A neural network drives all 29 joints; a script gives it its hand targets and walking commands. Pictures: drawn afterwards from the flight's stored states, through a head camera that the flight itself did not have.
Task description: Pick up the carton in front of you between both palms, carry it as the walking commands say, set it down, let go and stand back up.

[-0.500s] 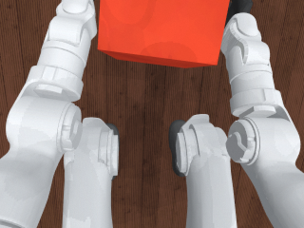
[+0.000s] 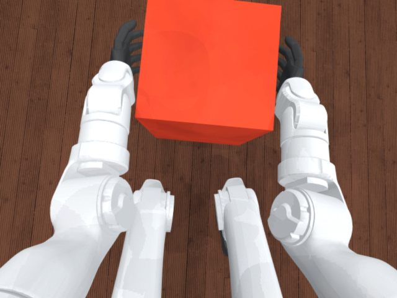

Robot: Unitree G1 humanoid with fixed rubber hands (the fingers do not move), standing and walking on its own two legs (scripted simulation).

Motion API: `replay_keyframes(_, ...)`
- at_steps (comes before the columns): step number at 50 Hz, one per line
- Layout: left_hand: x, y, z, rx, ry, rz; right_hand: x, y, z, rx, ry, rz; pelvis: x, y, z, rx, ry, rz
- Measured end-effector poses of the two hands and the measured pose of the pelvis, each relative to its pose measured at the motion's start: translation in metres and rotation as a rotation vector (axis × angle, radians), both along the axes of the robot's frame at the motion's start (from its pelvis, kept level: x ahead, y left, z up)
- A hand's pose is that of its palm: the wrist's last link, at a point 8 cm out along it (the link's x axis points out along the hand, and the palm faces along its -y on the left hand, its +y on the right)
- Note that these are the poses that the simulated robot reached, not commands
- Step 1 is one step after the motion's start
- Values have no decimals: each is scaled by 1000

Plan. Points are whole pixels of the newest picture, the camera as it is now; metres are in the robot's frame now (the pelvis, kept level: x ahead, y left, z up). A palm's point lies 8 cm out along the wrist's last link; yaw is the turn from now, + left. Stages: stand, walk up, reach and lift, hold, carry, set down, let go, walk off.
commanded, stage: reach and lift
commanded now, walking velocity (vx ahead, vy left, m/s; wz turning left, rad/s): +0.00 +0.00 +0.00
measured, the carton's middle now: (204, 87) +0.51 -0.02 -0.13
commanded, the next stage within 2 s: none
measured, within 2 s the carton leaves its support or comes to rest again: neither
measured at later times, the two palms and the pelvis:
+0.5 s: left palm (74, 39) +0.47 +0.14 +0.10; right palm (344, 54) +0.46 -0.16 +0.10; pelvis +0.05 +0.00 +0.14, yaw +1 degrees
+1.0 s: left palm out of the picture +0.42 +0.15 +0.24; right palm out of the picture +0.41 -0.15 +0.24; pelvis +0.10 +0.00 +0.27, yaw +0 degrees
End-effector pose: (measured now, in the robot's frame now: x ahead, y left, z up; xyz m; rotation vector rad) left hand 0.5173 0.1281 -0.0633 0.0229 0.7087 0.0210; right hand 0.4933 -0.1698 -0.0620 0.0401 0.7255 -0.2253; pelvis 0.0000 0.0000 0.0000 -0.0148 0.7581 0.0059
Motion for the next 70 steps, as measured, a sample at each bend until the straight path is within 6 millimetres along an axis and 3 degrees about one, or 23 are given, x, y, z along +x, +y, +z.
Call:
replay_keyframes(6,-9,2,29,-9,-14,16,-5,2,32,-16,-14,21,9,-2,29,4,-1,0)
replay_keyframes(22,-40,9,139,-12,-13,60,-29,8,138,15,-17,29,45,-2,121,8,-119,4)
replay_keyframes(34,-66,14,210,-18,-10,83,-50,12,209,12,-15,46,73,-1,192,10,-248,9)
replay_keyframes(48,-97,16,296,-7,-19,98,-76,14,293,24,-24,59,102,1,261,10,-461,1)
replay_keyframes(61,-114,21,369,-5,-57,107,-86,18,370,4,-62,84,111,0,299,14,-697,11)
replay_keyframes(70,-129,21,385,29,-14,94,-99,18,384,-14,-18,114,105,-4,307,18,-795,12)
